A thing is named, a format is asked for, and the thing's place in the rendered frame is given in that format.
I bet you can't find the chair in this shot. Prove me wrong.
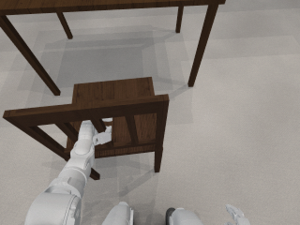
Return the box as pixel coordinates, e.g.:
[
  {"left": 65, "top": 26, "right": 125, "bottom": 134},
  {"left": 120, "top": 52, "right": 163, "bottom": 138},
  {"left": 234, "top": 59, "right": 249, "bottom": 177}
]
[{"left": 3, "top": 77, "right": 170, "bottom": 180}]

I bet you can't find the left robot thigh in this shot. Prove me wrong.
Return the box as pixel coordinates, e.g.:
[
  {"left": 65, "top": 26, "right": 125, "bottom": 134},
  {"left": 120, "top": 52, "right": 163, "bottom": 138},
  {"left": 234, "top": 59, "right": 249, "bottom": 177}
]
[{"left": 101, "top": 204, "right": 134, "bottom": 225}]

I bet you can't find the robot left hand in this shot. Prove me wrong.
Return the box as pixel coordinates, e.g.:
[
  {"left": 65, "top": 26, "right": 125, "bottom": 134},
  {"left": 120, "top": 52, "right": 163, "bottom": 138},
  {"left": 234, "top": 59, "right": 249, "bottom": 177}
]
[{"left": 78, "top": 118, "right": 113, "bottom": 146}]

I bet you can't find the left robot forearm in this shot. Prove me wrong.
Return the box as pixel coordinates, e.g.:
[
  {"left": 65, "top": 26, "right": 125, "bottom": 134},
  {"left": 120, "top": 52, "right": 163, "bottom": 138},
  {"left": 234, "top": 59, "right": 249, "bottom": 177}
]
[{"left": 24, "top": 139, "right": 95, "bottom": 225}]

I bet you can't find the table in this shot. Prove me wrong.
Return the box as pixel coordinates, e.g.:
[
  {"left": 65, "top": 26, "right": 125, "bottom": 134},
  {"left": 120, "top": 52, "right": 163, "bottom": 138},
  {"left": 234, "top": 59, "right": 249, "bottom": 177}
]
[{"left": 0, "top": 0, "right": 226, "bottom": 96}]

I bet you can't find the left robot upper arm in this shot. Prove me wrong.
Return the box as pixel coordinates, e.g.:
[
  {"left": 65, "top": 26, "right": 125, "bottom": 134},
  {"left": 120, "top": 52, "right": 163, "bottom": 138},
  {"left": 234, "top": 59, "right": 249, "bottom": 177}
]
[{"left": 26, "top": 192, "right": 82, "bottom": 225}]

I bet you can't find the right robot foot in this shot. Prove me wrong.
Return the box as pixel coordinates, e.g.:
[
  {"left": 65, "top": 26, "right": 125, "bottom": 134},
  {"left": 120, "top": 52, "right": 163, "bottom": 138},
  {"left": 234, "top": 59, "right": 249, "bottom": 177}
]
[{"left": 165, "top": 207, "right": 175, "bottom": 225}]

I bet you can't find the robot right hand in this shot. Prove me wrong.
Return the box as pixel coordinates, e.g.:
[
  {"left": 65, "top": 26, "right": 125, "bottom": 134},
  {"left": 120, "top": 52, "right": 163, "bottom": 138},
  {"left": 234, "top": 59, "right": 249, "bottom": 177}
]
[{"left": 224, "top": 204, "right": 251, "bottom": 225}]

